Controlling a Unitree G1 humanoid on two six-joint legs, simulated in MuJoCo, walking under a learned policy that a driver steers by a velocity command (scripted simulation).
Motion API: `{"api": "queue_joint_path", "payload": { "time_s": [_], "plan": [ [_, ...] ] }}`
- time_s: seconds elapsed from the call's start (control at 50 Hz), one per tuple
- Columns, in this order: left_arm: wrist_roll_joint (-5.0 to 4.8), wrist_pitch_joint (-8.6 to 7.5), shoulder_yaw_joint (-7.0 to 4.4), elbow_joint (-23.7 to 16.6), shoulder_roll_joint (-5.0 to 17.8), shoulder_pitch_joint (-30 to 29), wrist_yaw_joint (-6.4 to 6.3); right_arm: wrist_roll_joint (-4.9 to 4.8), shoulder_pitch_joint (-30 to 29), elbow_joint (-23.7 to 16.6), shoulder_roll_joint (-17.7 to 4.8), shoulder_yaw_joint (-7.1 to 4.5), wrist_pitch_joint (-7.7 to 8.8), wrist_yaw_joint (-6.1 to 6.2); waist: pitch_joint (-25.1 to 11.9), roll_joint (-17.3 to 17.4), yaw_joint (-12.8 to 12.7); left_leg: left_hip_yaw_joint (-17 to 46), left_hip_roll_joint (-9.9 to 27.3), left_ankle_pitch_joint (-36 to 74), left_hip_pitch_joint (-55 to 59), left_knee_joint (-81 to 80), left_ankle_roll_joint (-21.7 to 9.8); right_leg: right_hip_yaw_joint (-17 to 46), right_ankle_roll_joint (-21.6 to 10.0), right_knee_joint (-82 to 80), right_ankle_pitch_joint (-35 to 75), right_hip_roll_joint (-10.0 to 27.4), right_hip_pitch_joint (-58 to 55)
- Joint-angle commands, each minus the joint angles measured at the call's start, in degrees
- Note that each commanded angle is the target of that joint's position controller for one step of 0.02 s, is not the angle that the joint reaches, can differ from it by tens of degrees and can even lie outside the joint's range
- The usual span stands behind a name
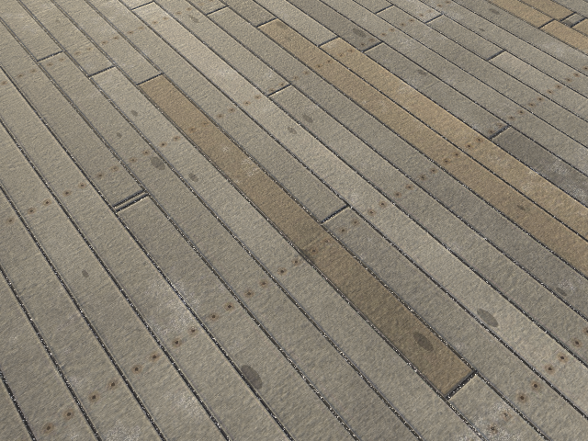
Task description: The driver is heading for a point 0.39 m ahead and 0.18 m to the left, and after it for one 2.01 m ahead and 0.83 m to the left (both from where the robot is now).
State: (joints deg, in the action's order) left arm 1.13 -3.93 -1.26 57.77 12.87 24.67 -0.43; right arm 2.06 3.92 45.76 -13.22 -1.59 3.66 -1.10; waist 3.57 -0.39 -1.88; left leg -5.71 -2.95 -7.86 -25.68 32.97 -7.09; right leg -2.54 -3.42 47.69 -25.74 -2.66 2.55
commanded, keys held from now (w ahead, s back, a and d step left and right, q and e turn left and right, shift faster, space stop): w+q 0.44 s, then q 0.56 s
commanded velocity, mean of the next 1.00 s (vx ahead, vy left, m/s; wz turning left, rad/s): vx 0.33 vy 0.00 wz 0.52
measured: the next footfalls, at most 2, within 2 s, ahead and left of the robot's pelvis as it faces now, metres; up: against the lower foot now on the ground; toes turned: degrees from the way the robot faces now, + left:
right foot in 0.50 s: +0.45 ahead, -0.08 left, +0.00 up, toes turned +17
left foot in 0.98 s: +0.40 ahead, +0.15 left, +0.00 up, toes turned +37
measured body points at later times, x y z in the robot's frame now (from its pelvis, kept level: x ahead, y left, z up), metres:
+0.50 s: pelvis +0.27 -0.01 +0.01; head +0.31 +0.00 +0.45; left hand +0.46 +0.26 -0.07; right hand +0.29 -0.30 -0.12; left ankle +0.10 +0.06 -0.71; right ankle +0.41 -0.09 -0.72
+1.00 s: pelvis +0.38 +0.03 +0.01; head +0.40 +0.06 +0.45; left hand +0.28 +0.30 -0.13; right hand +0.67 -0.09 -0.08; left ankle +0.37 +0.12 -0.72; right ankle +0.41 -0.09 -0.71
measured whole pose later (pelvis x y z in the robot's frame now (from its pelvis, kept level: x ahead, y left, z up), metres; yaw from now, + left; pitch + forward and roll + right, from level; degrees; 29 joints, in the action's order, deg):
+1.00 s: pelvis +0.38 +0.03 +0.01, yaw +34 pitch +0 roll -1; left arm 1.1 0.3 -3.1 45.1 16.4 15.3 -0.6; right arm 1.9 6.9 38.9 -14.9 -2.8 -1.9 -2.4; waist 3.7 -1.1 -1.9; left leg -2.2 -1.0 -11.3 -20.7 33.4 -3.6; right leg -13.6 1.1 39.2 -24.8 6.4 14.7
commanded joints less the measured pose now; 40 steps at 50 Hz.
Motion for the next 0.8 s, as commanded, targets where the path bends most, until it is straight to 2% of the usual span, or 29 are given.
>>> {"api": "queue_joint_path", "payload": {
  "time_s": [0.02, 0.04, 0.06, 0.08, 0.1, 0.14, 0.2, 0.28, 0.38, 0.42, 0.44, 0.46, 0.48, 0.5, 0.52, 0.54, 0.56, 0.58, 0.6, 0.62, 0.64, 0.7, 0.76, 0.8],
  "plan": [
    [0.28, -1.71, -1.78, -6.7, 8.1, -2.1, 0.38, -2.04, 14.6, 2.7, -11.4, -3.93, -0.85, 0.15, -8.8, 4.6, 5.0, 38.1, 21.6, -5.4, 34.9, -16.9, -13.7, 5.7, -0.8, 29.6, 4.6, 3.4, 36.6],
    [0.26, -2.27, -1.58, -7.5, 7.6, -5.1, 0.53, -1.67, 12.5, 2.7, -8.5, -3.27, -0.66, -0.04, -5.0, 0.7, 4.0, 32.7, 19.2, 1.1, 27.8, -18.7, -12.0, 5.5, -0.6, 25.6, 8.0, 5.3, 34.7],
    [0.57, -1.89, -1.58, -7.7, 6.9, -5.9, 0.61, -1.5, 11.8, 3.0, -7.5, -2.98, -0.37, 0.13, -2.6, -0.1, 2.3, 28.6, 16.6, 6.6, 22.6, -19.5, -10.4, 5.5, 0.0, 22.3, 8.8, 6.5, 32.0],
    [1.2, -0.89, -1.4, -8.0, 6.0, -5.1, 0.73, -1.76, 11.6, 3.5, -6.6, -2.65, -0.14, 0.31, -2.6, 0.1, 0.5, 25.2, 14.3, 9.1, 18.7, -20.7, -9.0, 5.5, 0.8, 19.9, 9.2, 7.2, 28.7],
    [1.46, -0.05, -1.28, -8.3, 5.3, -4.7, 0.84, -1.83, 12.4, 3.9, -7.4, -2.83, 0.31, 0.32, -2.9, 1.7, -0.1, 24.1, 13.9, 12.4, 16.9, -20.9, -9.5, 5.2, 1.7, 17.8, 8.4, 7.2, 26.9],
    [1.74, 0.95, -1.14, -9.3, 4.7, -6.5, 1.09, -2.15, 14.3, 4.5, -8.4, -3.22, 0.82, 0.44, -2.7, 1.7, -0.3, 21.9, 12.4, 12.9, 15.1, -22.0, -9.8, 4.1, 3.4, 13.8, 8.7, 7.4, 27.4],
    [1.58, 1.48, -1.17, -12.6, 5.1, -14.9, 1.33, -2.15, 17.3, 4.9, -9.3, -3.51, 0.55, 0.64, -0.1, 2.4, 1.6, 21.2, 10.4, 9.0, 14.1, -24.2, -8.6, 2.9, 5.5, 5.5, 15.7, 7.9, 31.8],
    [1.07, 1.5, -0.88, -15.7, 4.9, -23.3, 1.6, -2.1, 21.8, 5.2, -9.5, -3.77, 0.18, 0.64, -0.5, 3.5, 4.9, 21.7, 9.2, 11.0, 18.4, -22.4, -6.1, 2.9, 6.5, -3.9, 23.9, 6.7, 33.9],
    [0.46, 0.79, -0.39, -19.3, 5.4, -30.8, 1.76, -1.15, 25.2, 5.0, -10.1, -4.01, -0.31, 1.32, -0.7, 4.7, 7.4, 24.5, 10.2, 18.8, 24.9, -17.1, -5.6, 3.2, 5.8, -11.3, 23.1, 4.3, 33.9],
    [0.24, 0.22, -0.57, -19.8, 6.5, -29.4, 1.66, -0.91, 23.7, 4.1, -11.0, -4.34, -0.4, 1.81, -1.1, 5.4, 5.9, 26.2, 10.8, 20.9, 25.0, -14.5, -4.2, 4.0, 4.8, -15.3, 20.7, 3.5, 29.0],
    [0.11, -0.09, -0.85, -19.2, 7.3, -26.4, 1.46, -0.87, 21.7, 3.4, -11.6, -4.56, -0.41, 1.93, -1.7, 5.9, 4.1, 26.5, 10.6, 22.6, 23.2, -12.6, -3.1, 4.0, 4.0, -17.6, 18.6, 2.7, 23.5],
    [0.12, -0.53, -1.38, -17.7, 8.5, -21.2, 0.89, -0.94, 20.2, 2.9, -12.0, -4.72, -0.35, 1.83, -3.4, 5.6, 2.0, 26.1, 8.9, 28.8, 21.8, -7.5, -1.6, 3.4, 3.1, -19.8, 17.4, 1.0, 16.0],
    [0.61, -1.47, -2.02, -16.0, 10.1, -14.2, 0.12, -1.7, 19.2, 2.7, -11.8, -4.7, -0.04, 1.45, -7.1, 2.9, -1.6, 23.2, 5.1, 30.8, 19.3, 2.7, 0.3, 4.1, 1.6, -24.2, 21.8, 2.4, 5.9],
    [2.06, -2.19, -2.94, -15.6, 14.2, -5.4, -0.92, -2.93, 19.0, 0.7, -8.5, -3.86, 0.4, 1.26, -15.5, -2.0, -4.4, 19.8, 1.7, 16.9, 11.6, 17.5, 2.1, 14.3, -1.2, -23.9, 22.3, 14.8, -8.3],
    [2.47, -1.19, -4.07, -16.4, 19.0, -5.5, -1.01, -5.01, 27.2, -0.7, -3.2, -2.84, -0.25, 1.96, -23.2, -15.4, -0.4, 11.9, -7.1, -26.6, -3.9, 32.9, 3.9, 35.5, -8.8, -24.6, 38.0, 31.6, -20.7],
    [0.85, -0.18, -3.66, -16.7, 14.6, -7.1, -0.63, -2.36, 27.7, 1.1, -9.2, -3.8, -1.42, 2.76, -20.8, -7.9, 1.0, 11.8, -2.1, -25.9, -6.7, 38.8, 3.6, 37.4, -10.1, -23.7, 42.4, 30.2, -15.1],
    [0.33, -0.12, -2.2, -17.2, 9.2, -10.0, -0.53, -1.53, 23.8, 1.3, -9.7, -4.24, -1.99, 2.53, -13.5, -2.9, 1.5, 11.6, -0.4, -22.1, -6.8, 39.3, 4.1, 27.6, -8.9, -24.0, 47.3, 27.0, -8.1],
    [0.37, -0.16, -1.38, -17.2, 6.6, -12.1, -0.43, -1.26, 21.1, 0.8, -8.5, -4.14, -2.38, 2.08, -9.4, -1.6, 2.1, 10.7, 1.3, -19.4, -6.4, 37.5, 5.0, 19.5, -7.4, -25.3, 52.3, 23.7, -3.0],
    [0.33, -0.23, -1.01, -17.0, 5.7, -12.6, -0.61, -0.76, 19.4, 0.3, -7.9, -4.23, -3.05, 1.47, -7.8, -4.2, 2.4, 10.3, 2.6, -17.6, -5.9, 35.8, 5.7, 14.5, -5.9, -26.5, 53.2, 21.1, -0.1],
    [0.12, -0.26, -1.02, -16.6, 6.0, -12.8, -0.71, -0.41, 19.3, 0.1, -7.3, -4.2, -3.97, 0.74, -6.7, -6.9, 3.1, 9.5, 2.6, -16.5, -4.7, 35.3, 6.4, 10.9, -5.5, -27.9, 54.0, 19.2, 2.9],
    [0.0, -0.5, -1.22, -16.2, 6.8, -12.2, -0.62, -0.48, 19.3, -0.3, -6.8, -4.16, -4.62, 0.24, -7.0, -8.0, 3.5, 8.9, 2.1, -15.2, -3.6, 35.3, 6.8, 8.9, -5.7, -28.3, 56.7, 18.8, 4.1],
    [-0.07, -0.62, -1.82, -16.1, 8.1, -12.2, -0.66, -0.66, 16.6, -2.1, -6.4, -4.01, -5.66, -0.58, -7.9, -6.9, 4.3, 8.2, 2.2, -12.3, -4.9, 33.4, 7.5, 5.0, -7.4, -29.6, 56.3, 19.6, 4.8],
    [-0.02, 0.15, -2.06, -15.6, 8.5, -11.9, -0.94, -0.44, 11.5, -4.6, -5.5, -3.27, -6.3, -1.34, -6.3, -7.4, 3.6, 6.5, 3.8, -7.3, -5.6, 25.9, 7.7, 0.7, -7.3, -30.8, 51.3, 19.2, 5.8],
    [-0.04, 0.6, -2.3, -15.6, 9.0, -12.1, -0.89, -0.51, 9.0, -5.9, -4.8, -2.63, -6.4, -1.91, -6.1, -7.8, 3.2, 5.0, 4.3, -4.2, -1.7, 19.1, 7.3, -2.5, -6.6, -30.4, 47.3, 18.4, 7.7]
  ]
}}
